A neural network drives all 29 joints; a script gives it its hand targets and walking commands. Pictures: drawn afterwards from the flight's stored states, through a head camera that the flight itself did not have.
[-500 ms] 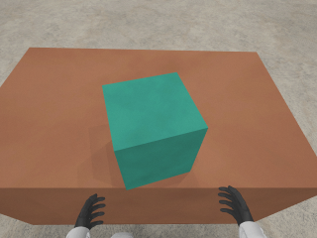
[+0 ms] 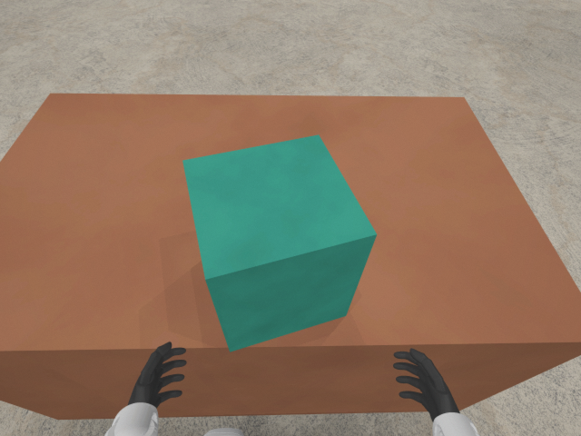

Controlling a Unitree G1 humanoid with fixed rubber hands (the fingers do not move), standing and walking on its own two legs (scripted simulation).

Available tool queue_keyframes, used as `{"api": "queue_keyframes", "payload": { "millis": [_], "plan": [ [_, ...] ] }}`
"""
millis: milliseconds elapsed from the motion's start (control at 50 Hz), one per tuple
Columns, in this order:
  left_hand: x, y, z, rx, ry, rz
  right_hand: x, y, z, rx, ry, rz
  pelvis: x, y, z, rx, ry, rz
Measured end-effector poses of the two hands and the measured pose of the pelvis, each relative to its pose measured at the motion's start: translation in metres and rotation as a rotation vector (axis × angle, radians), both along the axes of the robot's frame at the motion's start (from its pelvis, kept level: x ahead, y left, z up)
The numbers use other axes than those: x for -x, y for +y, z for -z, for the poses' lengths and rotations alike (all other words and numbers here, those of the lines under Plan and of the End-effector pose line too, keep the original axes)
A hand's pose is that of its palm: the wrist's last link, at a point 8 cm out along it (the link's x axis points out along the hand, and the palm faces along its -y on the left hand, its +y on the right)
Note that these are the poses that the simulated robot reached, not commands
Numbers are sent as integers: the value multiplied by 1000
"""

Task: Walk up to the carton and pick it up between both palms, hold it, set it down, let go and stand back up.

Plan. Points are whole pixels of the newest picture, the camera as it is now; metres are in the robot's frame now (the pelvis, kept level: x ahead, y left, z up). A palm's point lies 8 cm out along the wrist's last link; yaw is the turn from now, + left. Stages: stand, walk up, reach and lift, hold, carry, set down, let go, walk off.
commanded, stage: let go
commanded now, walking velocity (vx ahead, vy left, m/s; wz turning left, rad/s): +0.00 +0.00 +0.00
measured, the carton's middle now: (273, 246) +0.37 +0.05 +0.00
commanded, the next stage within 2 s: stand in 0.16 s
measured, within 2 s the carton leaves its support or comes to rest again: neither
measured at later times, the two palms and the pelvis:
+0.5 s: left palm out of the picture +0.11 +0.27 -0.12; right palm (480, 416) +0.15 -0.25 -0.08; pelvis +0.02 +0.01 +0.00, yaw +0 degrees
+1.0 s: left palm out of the picture +0.10 +0.27 -0.13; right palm (480, 414) +0.16 -0.25 -0.08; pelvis +0.02 +0.01 +0.00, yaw +0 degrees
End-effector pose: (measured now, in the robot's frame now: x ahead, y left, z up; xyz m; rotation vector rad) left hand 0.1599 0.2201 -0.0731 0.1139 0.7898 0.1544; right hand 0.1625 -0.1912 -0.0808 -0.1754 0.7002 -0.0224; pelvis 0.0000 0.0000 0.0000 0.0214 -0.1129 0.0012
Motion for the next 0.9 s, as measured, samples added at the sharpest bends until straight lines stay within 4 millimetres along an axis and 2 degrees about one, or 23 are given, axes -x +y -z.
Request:
{"api": "queue_keyframes", "payload": {
  "millis": [80, 220, 340, 460, 560, 760, 900],
  "plan": [
    [-4, 0, -1, 11, -5, 16, 2, -1, 3, 10, 24, 16, 0, 0, 0, 0, 0, 0],
    [23, 1, 26, 38, 157, 3, 3, -4, 6, 32, 54, 0, -2, 0, 0, 0, 1, 0],
    [43, 19, 41, 30, 185, -46, 9, -36, 7, 134, 162, -13, -9, 8, 2, 11, 10, 0],
    [46, 45, 47, 0, 204, -73, 11, -55, 2, 209, 210, -13, -17, 13, 2, 17, 21, 0],
    [48, 54, 50, -19, 232, -85, 6, -56, 2, 208, 218, -16, -22, 12, 2, 16, 29, 0],
    [52, 51, 52, -18, 261, -83, -2, -57, 2, 203, 202, -10, -27, 11, 3, 14, 35, 0],
    [57, 51, 53, -16, 262, -84, 1, -58, 2, 201, 198, -3, -25, 11, 3, 15, 32, 0]
  ]
}}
